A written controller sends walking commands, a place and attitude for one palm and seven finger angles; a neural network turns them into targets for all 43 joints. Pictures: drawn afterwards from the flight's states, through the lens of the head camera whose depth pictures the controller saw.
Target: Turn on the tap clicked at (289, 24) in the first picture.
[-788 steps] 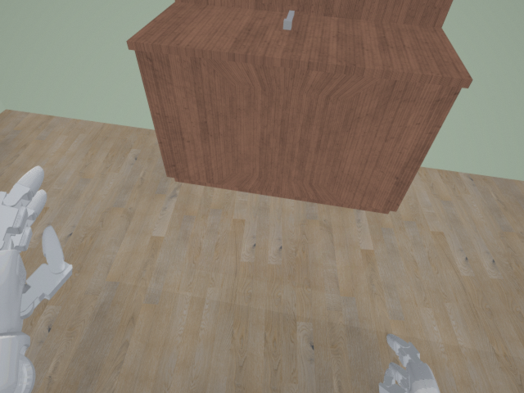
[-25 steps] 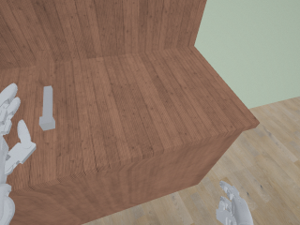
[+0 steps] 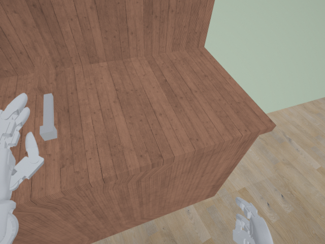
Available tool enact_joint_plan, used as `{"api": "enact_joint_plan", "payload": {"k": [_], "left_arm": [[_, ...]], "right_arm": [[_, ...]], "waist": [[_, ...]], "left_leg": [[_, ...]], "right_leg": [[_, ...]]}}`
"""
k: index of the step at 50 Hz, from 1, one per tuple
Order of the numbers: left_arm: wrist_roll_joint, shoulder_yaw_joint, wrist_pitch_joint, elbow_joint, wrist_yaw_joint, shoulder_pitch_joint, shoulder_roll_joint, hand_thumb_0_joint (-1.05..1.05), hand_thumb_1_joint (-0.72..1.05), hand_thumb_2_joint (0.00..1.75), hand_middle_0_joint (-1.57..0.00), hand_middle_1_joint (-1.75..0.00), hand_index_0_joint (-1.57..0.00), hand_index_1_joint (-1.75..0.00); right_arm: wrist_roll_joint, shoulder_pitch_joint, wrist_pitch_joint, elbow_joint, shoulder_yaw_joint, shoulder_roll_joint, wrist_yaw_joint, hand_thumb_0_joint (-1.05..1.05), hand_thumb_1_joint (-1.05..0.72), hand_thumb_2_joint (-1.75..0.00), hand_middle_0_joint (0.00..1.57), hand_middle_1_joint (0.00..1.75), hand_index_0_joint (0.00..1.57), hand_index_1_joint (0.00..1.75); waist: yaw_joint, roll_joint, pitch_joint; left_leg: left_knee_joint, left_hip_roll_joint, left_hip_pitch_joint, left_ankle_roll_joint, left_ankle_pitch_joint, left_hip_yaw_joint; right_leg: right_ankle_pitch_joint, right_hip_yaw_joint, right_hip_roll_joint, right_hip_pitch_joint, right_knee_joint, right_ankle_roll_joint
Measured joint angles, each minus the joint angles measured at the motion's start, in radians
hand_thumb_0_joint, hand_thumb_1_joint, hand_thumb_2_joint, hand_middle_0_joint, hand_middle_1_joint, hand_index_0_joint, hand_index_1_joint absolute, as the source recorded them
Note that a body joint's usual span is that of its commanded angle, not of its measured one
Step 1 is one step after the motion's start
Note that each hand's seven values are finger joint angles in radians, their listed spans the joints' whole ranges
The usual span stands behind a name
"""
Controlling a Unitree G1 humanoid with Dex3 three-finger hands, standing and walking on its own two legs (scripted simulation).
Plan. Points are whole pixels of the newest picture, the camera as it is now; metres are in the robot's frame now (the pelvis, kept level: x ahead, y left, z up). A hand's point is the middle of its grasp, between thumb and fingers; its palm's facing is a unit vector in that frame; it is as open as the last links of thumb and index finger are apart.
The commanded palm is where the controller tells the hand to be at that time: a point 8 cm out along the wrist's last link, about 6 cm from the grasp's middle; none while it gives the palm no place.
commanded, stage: come to a stop and stand still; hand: left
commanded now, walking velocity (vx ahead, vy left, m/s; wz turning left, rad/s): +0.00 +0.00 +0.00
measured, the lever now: (48, 132) +0.33 +0.31 +0.08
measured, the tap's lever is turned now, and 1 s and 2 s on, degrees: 0 0 0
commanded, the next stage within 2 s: look again from close up in 0.64 s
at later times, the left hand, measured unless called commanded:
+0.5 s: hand (32, 156) +0.23 +0.26 +0.16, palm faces +0.40 -0.85 -0.34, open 7.4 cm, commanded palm +0.17 +0.28 +0.18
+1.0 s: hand (32, 156) +0.22 +0.26 +0.16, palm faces +0.41 -0.84 -0.36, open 7.4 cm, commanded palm +0.17 +0.29 +0.18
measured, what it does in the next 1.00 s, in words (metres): stands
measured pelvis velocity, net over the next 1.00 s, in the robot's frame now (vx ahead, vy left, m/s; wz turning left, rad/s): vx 0.01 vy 0.00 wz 0.01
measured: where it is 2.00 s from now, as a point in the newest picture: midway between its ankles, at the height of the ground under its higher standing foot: outside the picture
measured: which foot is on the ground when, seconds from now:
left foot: down 0.00-1.00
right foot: down 0.00-1.00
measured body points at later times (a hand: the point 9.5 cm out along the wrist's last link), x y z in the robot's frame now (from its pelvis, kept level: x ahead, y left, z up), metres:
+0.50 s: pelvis +0.01 +0.00 +0.00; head +0.03 +0.04 +0.45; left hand +0.20 +0.30 +0.17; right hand +0.21 -0.21 -0.06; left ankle +0.02 +0.10 -0.74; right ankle +0.02 -0.15 -0.74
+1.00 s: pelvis +0.01 +0.00 +0.00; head +0.04 +0.03 +0.45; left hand +0.20 +0.30 +0.18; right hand +0.19 -0.21 -0.07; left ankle +0.02 +0.10 -0.74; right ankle +0.02 -0.15 -0.74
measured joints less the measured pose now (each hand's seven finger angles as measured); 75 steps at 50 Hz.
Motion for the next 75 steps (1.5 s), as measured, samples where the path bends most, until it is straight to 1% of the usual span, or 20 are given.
{"api": "enact_joint_plan", "payload": {"k": [3, 7, 11, 16, 21, 26, 33, 45, 57, 58, 59, 60, 61, 63, 64, 66, 68, 69, 71, 75], "left_arm": [[0.006, -0.016, -0.001, -0.007, -0.009, 0.033, 0.005, 0.02, 0.89, 0.9, -0.21, -0.3, -0.21, -0.3], [0.005, 0.022, 0.001, 0.007, 0.004, -0.013, 0.018, 0.02, 0.89, 0.9, -0.22, -0.31, -0.21, -0.3], [0.004, 0.042, 0.002, -0.003, 0.023, -0.059, -0.002, 0.02, 0.89, 0.9, -0.22, -0.31, -0.21, -0.3], [0.01, 0.02, 0.006, -0.018, 0.023, -0.052, -0.022, 0.02, 0.89, 0.9, -0.21, -0.3, -0.21, -0.3], [0.009, 0.011, 0.024, -0.025, 0.013, -0.02, -0.007, 0.02, 0.89, 0.9, -0.21, -0.3, -0.21, -0.3], [0.002, 0.022, 0.036, -0.034, 0.014, -0.003, 0.006, 0.02, 0.89, 0.9, -0.21, -0.3, -0.21, -0.3], [0.003, 0.02, 0.046, -0.044, 0.023, -0.008, -0.007, 0.02, 0.89, 0.9, -0.21, -0.3, -0.21, -0.3], [0.003, 0.018, 0.051, -0.05, 0.025, 0.001, 0.0, 0.02, 0.89, 0.9, -0.21, -0.3, -0.21, -0.3], [0.001, 0.015, 0.059, -0.05, 0.026, 0.013, -0.004, 0.02, 0.89, 0.9, -0.21, -0.3, -0.21, -0.3], [0.011, 0.006, 0.058, -0.044, 0.023, -0.028, 0.034, 0.02, 0.89, 0.9, -0.21, -0.3, -0.21, -0.3], [0.039, 0.009, 0.057, -0.013, 0.004, -0.107, 0.09, 0.02, 0.89, 0.9, -0.22, -0.31, -0.21, -0.3], [0.034, 0.015, 0.07, 0.032, -0.013, -0.188, 0.129, 0.02, 0.89, 0.9, -0.22, -0.31, -0.21, -0.3], [0.008, 0.03, 0.109, 0.065, -0.032, -0.253, 0.14, 0.02, 0.88, 0.9, -0.22, -0.31, -0.21, -0.3], [-0.058, 0.071, 0.202, 0.097, -0.057, -0.314, 0.116, 0.02, 0.89, 0.9, -0.22, -0.31, -0.21, -0.3], [-0.076, 0.082, 0.249, 0.097, -0.063, -0.313, 0.091, 0.02, 0.89, 0.9, -0.22, -0.3, -0.21, -0.3], [-0.071, 0.069, 0.32, 0.074, -0.071, -0.263, 0.047, 0.02, 0.89, 0.9, -0.21, -0.3, -0.2, -0.3], [-0.052, 0.029, 0.347, 0.038, -0.075, -0.174, 0.022, 0.02, 0.9, 0.9, -0.21, -0.3, -0.2, -0.3], [-0.044, 0.007, 0.347, 0.02, -0.071, -0.131, 0.016, 0.02, 0.9, 0.9, -0.21, -0.3, -0.2, -0.3], [-0.048, -0.026, 0.309, -0.003, -0.054, -0.062, 0.006, 0.02, 0.9, 0.9, -0.21, -0.3, -0.2, -0.3], [-0.054, -0.023, 0.208, -0.009, 0.011, -0.031, 0.006, 0.02, 0.89, 0.9, -0.22, -0.31, -0.21, -0.3]], "right_arm": [[0.0, 0.011, 0.001, 0.008, 0.003, 0.007, -0.017, 0.02, -0.9, -0.9, 0.2, 0.3, 0.2, 0.3], [-0.001, 0.014, -0.003, 0.022, 0.006, 0.009, -0.028, 0.02, -0.9, -0.9, 0.2, 0.3, 0.2, 0.3], [-0.003, 0.001, -0.011, 0.03, 0.009, 0.007, -0.023, 0.02, -0.9, -0.9, 0.2, 0.3, 0.2, 0.3], [-0.006, -0.025, -0.005, 0.02, 0.011, 0.011, -0.015, 0.02, -0.9, -0.9, 0.2, 0.3, 0.2, 0.3], [-0.004, -0.043, 0.013, -0.002, 0.013, 0.018, -0.018, 0.02, -0.9, -0.9, 0.2, 0.3, 0.2, 0.3], [-0.003, -0.042, 0.026, -0.012, 0.013, 0.017, -0.023, 0.02, -0.9, -0.9, 0.2, 0.3, 0.2, 0.3], [0.0, -0.032, 0.036, -0.001, 0.009, 0.01, -0.027, 0.02, -0.9, -0.9, 0.2, 0.3, 0.2, 0.3], [0.003, -0.025, 0.045, -0.001, 0.008, 0.015, -0.028, 0.02, -0.9, -0.9, 0.2, 0.3, 0.2, 0.3], [0.005, -0.02, 0.05, 0.002, 0.0, 0.006, -0.031, 0.02, -0.9, -0.9, 0.2, 0.3, 0.2, 0.3], [0.022, 0.001, 0.055, -0.026, 0.019, -0.005, -0.057, 0.02, -0.9, -0.9, 0.2, 0.3, 0.2, 0.3], [0.003, 0.019, 0.046, -0.035, 0.021, -0.008, -0.07, 0.02, -0.9, -0.9, 0.2, 0.3, 0.2, 0.3], [-0.011, 0.025, 0.039, -0.025, 0.02, -0.01, -0.062, 0.02, -0.9, -0.9, 0.2, 0.3, 0.2, 0.3], [-0.019, 0.019, 0.036, -0.004, 0.023, -0.014, -0.047, 0.02, -0.9, -0.9, 0.2, 0.3, 0.2, 0.3], [-0.013, -0.008, 0.036, 0.035, 0.033, -0.022, -0.024, 0.02, -0.9, -0.9, 0.2, 0.3, 0.2, 0.3], [-0.007, -0.02, 0.035, 0.046, 0.036, -0.026, -0.015, 0.02, -0.9, -0.9, 0.2, 0.3, 0.2, 0.3], [-0.001, -0.042, 0.035, 0.045, 0.038, -0.034, -0.002, 0.02, -0.9, -0.9, 0.2, 0.3, 0.2, 0.3], [0.0, -0.064, 0.037, 0.029, 0.04, -0.037, 0.0, 0.02, -0.9, -0.9, 0.2, 0.3, 0.2, 0.3], [-0.004, -0.073, 0.037, 0.02, 0.039, -0.036, -0.002, 0.02, -0.9, -0.9, 0.2, 0.3, 0.2, 0.3], [-0.013, -0.083, 0.03, 0.007, 0.035, -0.031, -0.013, 0.02, -0.9, -0.9, 0.2, 0.3, 0.2, 0.3], [-0.021, -0.081, 0.013, 0.013, 0.024, -0.025, -0.035, 0.02, -0.9, -0.9, 0.2, 0.3, 0.2, 0.3]], "waist": [[0.006, -0.013, 0.001], [0.024, -0.025, 0.012], [0.035, -0.026, 0.015], [0.024, -0.024, 0.005], [0.012, -0.024, 0.007], [0.016, -0.024, 0.015], [0.026, -0.02, 0.023], [0.013, -0.009, 0.025], [0.012, 0.0, 0.02], [0.02, 0.002, 0.02], [0.039, -0.003, 0.023], [0.049, -0.007, 0.019], [0.053, -0.007, 0.01], [0.054, 0.001, -0.014], [0.052, 0.009, -0.028], [0.04, 0.026, -0.05], [0.023, 0.035, -0.058], [0.018, 0.036, -0.06], [0.017, 0.032, -0.064], [0.045, 0.023, -0.071]], "left_leg": [[0.006, 0.0, 0.001, 0.0, -0.005, -0.007], [0.012, 0.001, 0.004, -0.002, -0.008, -0.019], [0.011, 0.003, 0.011, -0.002, -0.01, -0.021], [0.004, 0.005, 0.018, -0.001, -0.012, -0.018], [-0.003, 0.005, 0.024, 0.0, -0.011, -0.015], [-0.008, 0.005, 0.025, 0.001, -0.01, -0.015], [-0.013, 0.002, 0.029, 0.004, -0.007, -0.016], [-0.02, -0.001, 0.031, 0.004, -0.002, -0.015], [-0.028, 0.004, 0.034, -0.004, 0.0, -0.02], [-0.014, 0.003, 0.019, -0.004, -0.002, -0.029], [0.001, -0.004, 0.009, -0.006, -0.005, -0.038], [0.009, -0.01, 0.001, -0.011, -0.006, -0.048], [0.012, -0.013, -0.001, -0.017, -0.006, -0.055], [0.011, -0.009, 0.004, -0.024, -0.006, -0.05], [0.013, -0.006, 0.006, -0.025, -0.009, -0.044], [0.025, -0.002, 0.001, -0.025, -0.017, -0.036], [0.044, 0.0, -0.011, -0.026, -0.026, -0.033], [0.055, 0.001, -0.02, -0.029, -0.03, -0.033], [0.082, 0.006, -0.041, -0.037, -0.04, -0.038], [0.143, 0.02, -0.084, -0.058, -0.062, -0.065]], "right_leg": [[-0.005, -0.007, 0.0, 0.006, 0.001, -0.001], [-0.005, -0.019, 0.001, 0.018, -0.003, -0.003], [-0.001, -0.021, 0.003, 0.032, -0.017, -0.003], [0.006, -0.019, 0.005, 0.043, -0.038, 0.0], [0.009, -0.016, 0.005, 0.05, -0.049, 0.001], [0.014, -0.016, 0.005, 0.054, -0.06, 0.003], [0.017, -0.016, 0.001, 0.06, -0.067, 0.005], [0.017, -0.016, -0.002, 0.056, -0.064, 0.006], [0.015, -0.021, 0.003, 0.058, -0.065, -0.002], [0.001, -0.024, 0.006, 0.045, -0.045, 0.004], [-0.006, -0.03, 0.002, 0.03, -0.014, -0.008], [-0.021, -0.04, -0.003, 0.02, 0.012, -0.017], [-0.032, -0.046, -0.006, 0.015, 0.025, -0.022], [-0.039, -0.042, -0.003, 0.012, 0.036, -0.025], [-0.04, -0.039, -0.001, 0.009, 0.041, -0.024], [-0.048, -0.035, 0.002, -0.002, 0.059, -0.024], [-0.062, -0.033, 0.003, -0.021, 0.091, -0.028], [-0.07, -0.032, 0.005, -0.033, 0.11, -0.031], [-0.087, -0.037, 0.009, -0.058, 0.147, -0.039], [-0.116, -0.064, 0.024, -0.093, 0.207, -0.06]]}}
